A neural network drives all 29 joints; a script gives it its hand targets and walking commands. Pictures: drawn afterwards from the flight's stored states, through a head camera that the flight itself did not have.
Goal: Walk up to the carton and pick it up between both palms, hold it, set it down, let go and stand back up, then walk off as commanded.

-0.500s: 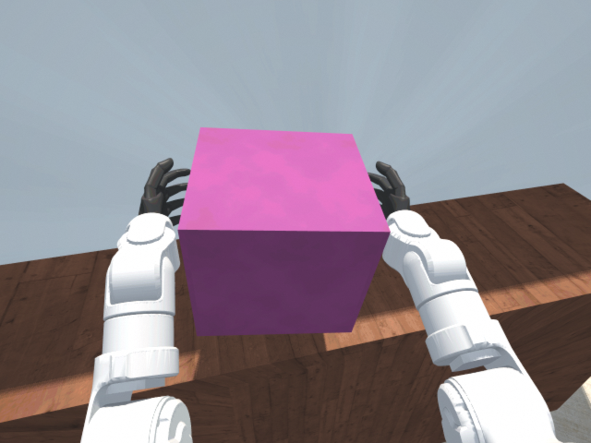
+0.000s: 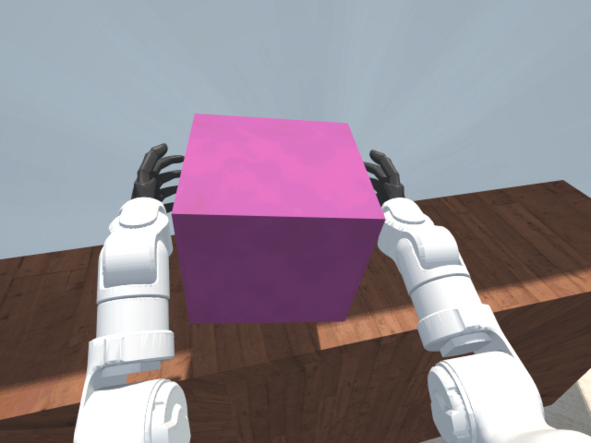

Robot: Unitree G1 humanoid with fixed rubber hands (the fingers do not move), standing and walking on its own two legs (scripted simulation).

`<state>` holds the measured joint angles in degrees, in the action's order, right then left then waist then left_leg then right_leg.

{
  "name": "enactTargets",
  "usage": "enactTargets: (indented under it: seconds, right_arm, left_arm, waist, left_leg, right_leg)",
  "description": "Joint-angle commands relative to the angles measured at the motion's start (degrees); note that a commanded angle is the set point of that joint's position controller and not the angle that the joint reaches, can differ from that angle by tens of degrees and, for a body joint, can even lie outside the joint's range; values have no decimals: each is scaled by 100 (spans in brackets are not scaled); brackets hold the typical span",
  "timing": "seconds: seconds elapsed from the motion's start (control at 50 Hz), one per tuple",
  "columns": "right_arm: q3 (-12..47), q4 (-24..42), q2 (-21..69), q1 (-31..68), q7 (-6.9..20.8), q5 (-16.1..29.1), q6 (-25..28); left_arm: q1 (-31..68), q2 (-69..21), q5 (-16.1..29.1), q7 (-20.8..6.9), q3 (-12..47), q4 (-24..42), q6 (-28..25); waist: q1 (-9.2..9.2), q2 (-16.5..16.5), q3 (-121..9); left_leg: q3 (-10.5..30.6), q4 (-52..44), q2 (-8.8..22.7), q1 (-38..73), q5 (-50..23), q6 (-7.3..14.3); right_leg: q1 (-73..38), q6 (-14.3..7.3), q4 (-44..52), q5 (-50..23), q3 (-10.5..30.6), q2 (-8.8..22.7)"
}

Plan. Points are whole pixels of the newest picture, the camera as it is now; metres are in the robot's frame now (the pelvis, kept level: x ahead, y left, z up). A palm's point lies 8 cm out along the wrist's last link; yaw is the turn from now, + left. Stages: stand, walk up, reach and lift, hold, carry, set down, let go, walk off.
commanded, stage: hold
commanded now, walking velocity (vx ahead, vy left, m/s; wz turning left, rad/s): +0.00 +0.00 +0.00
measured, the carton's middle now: (271, 220) +0.40 +0.01 +0.16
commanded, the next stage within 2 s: set down in 0.40 s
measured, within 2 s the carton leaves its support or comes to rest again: neither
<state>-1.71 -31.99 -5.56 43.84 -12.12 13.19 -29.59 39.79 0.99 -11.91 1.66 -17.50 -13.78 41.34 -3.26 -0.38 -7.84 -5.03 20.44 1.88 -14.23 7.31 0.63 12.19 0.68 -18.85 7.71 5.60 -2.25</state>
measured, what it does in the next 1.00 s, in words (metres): stands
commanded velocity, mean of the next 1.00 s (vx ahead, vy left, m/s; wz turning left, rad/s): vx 0.00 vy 0.00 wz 0.00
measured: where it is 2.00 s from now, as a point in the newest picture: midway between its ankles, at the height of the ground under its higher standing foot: outside the picture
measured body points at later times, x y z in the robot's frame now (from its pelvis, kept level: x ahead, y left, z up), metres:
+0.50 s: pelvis -0.01 +0.00 +0.00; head -0.07 +0.01 +0.45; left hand +0.37 +0.16 +0.22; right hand +0.38 -0.15 +0.20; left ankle +0.04 +0.11 -0.75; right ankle +0.02 -0.13 -0.75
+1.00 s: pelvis +0.02 -0.01 +0.00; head +0.00 -0.01 +0.45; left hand +0.39 +0.17 +0.16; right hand +0.41 -0.14 +0.12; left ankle +0.04 +0.11 -0.75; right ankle +0.02 -0.13 -0.75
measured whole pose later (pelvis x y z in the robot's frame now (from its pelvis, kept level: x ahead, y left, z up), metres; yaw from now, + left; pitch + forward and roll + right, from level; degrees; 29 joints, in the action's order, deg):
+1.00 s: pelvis +0.02 -0.01 +0.00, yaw +0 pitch -1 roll +0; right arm -2.7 -35.5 -2.4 34.6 -9.2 7.5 -10.0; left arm 32.5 -4.1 -14.9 0.6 -19.1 -12.6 28.7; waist 0.4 -0.2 -1.3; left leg -5.0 18.6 1.8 -9.6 7.8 0.3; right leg 8.0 0.0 -18.0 8.9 5.6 -2.2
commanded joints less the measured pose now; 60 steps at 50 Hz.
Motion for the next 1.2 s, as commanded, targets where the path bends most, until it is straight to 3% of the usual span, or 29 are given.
enactTargets:
  seconds: [0.0,0.08,0.18,0.3,0.38,0.4,0.46,0.52,0.56,0.72,0.78,0.86,0.92,0.98,1.1,1.18]
  right_arm:
    - [2613,3560,3409,4067,612,1444,595]
    - [2806,4197,3339,3901,488,1536,465]
    - [2509,3578,3286,3875,567,1246,293]
    - [1899,2392,3459,4502,854,719,378]
    - [1456,1605,3371,4449,1020,344,474]
    - [1330,1296,3333,4682,1163,177,475]
    - [1265,1260,3485,4808,1282,5,836]
    - [1323,1549,3621,4974,1277,-22,1384]
    - [1320,1446,3583,4714,1220,-136,1682]
    - [1119,925,3023,3526,1064,-673,2298]
    - [1470,1385,3010,3534,1019,-512,2525]
    - [2132,2498,3184,3849,1019,-157,2870]
    - [2453,3059,3277,4054,1031,-35,3029]
    - [2460,2972,3183,4045,1000,-129,2995]
    - [1576,1276,3147,3951,1208,-730,2746]
    - [694,243,3051,3518,1464,-1251,2685]
  left_arm:
    - [3256,-3383,1145,-872,3225,1794,-375]
    - [3078,-3324,1248,-786,3502,2190,-297]
    - [3426,-3106,1088,-779,3300,1908,-154]
    - [4101,-3096,898,-802,2829,865,-185]
    - [4073,-3040,641,-923,2440,132,-176]
    - [3882,-2771,118,-983,1723,-653,-230]
    - [4087,-2933,173,-1089,1632,-574,-471]
    - [4295,-3119,359,-1055,1816,-68,-908]
    - [4004,-3068,308,-1026,1874,-59,-1153]
    - [2495,-2803,-76,-1206,1648,-160,-1299]
    - [2462,-2946,118,-1152,2021,397,-1381]
    - [2613,-3314,549,-852,2941,1340,-1648]
    - [2740,-3453,781,-598,3403,1738,-1834]
    - [2759,-3297,827,-463,3413,1423,-1887]
    - [3093,-2954,338,-570,2462,9,-1747]
    - [2960,-2655,-62,-755,1694,-725,-1656]
  waist:
    - [-176,-160,-3447]
    - [-217,-112,-3369]
    - [-146,-67,-2433]
    - [-26,96,-1691]
    - [-82,104,-1328]
    - [244,149,-884]
    - [350,102,-1328]
    - [422,28,-2381]
    - [426,19,-2566]
    - [249,326,-1691]
    - [244,227,-2103]
    - [328,-25,-3151]
    - [427,-37,-3586]
    - [464,164,-3186]
    - [534,425,-1664]
    - [561,454,-965]
  left_leg:
    - [694,344,-403,2504,-2544,-257]
    - [760,416,-405,2503,-2574,-265]
    - [683,54,-350,2205,-1200,-155]
    - [568,-496,-271,1642,710,57]
    - [499,-753,-213,1377,1283,166]
    - [484,-937,-209,1164,1878,210]
    - [421,-851,-201,1354,1247,151]
    - [402,-474,-277,2174,-187,31]
    - [401,-296,-285,2542,-887,-40]
    - [241,-210,-260,2582,-1850,-90]
    - [280,19,-254,2810,-2744,-220]
    - [440,495,-203,3415,-4076,-441]
    - [524,683,-178,3543,-4294,-488]
    - [528,562,-209,3183,-3513,-392]
    - [340,-251,-196,2234,-529,-5]
    - [201,-701,-189,1704,731,146]
  right_leg:
    - [-1791,131,154,-2705,-597,-291]
    - [-1740,139,121,-2852,-584,-325]
    - [-1028,90,378,-1161,-626,-289]
    - [-260,15,635,692,-632,-134]
    - [-299,6,651,1077,-670,-66]
    - [-431,25,610,1450,-727,5]
    - [-565,37,542,1073,-765,11]
    - [-820,43,508,66,-779,-40]
    - [-999,66,512,-410,-826,-74]
    - [-1577,122,539,-1095,-1001,-71]
    - [-1769,128,410,-1749,-1049,-118]
    - [-1610,80,274,-2378,-1101,-219]
    - [-1479,49,238,-2549,-1057,-266]
    - [-1405,64,310,-2330,-959,-229]
    - [-780,80,567,-169,-932,-40]
    - [-494,77,627,954,-970,95]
